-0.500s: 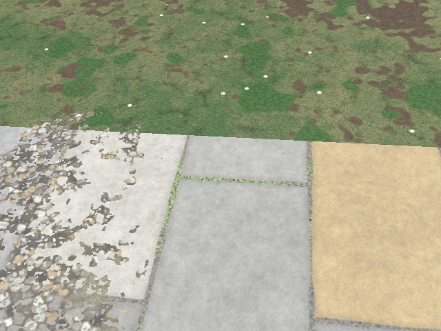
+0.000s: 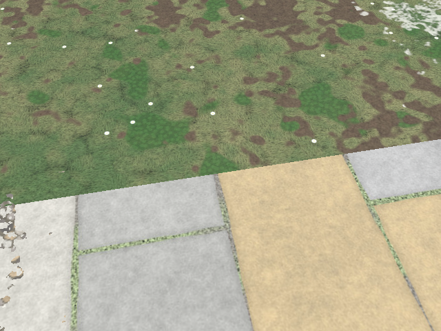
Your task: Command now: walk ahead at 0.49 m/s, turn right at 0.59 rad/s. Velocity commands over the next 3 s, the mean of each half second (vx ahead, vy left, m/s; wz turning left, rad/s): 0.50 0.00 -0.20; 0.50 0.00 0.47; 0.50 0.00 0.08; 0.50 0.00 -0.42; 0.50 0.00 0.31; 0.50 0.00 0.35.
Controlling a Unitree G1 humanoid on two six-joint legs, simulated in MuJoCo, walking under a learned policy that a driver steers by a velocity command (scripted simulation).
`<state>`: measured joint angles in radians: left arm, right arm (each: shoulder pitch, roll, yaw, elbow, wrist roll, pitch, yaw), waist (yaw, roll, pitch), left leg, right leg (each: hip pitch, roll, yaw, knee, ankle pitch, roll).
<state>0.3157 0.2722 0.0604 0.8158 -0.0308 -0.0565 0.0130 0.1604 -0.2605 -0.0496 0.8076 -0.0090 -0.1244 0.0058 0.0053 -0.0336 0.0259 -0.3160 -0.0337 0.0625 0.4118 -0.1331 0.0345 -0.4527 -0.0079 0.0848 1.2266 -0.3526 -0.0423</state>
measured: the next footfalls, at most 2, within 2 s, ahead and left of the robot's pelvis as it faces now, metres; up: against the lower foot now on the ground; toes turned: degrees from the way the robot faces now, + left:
right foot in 0.36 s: +0.34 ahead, -0.19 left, +0.00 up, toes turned -9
left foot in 0.90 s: +0.63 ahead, +0.07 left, +0.00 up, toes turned +13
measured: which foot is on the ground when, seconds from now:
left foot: down 0.00-0.38, up 0.40-0.88, down 0.90-1.00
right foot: up 0.00-0.34, down 0.36-0.92, up 0.94-1.00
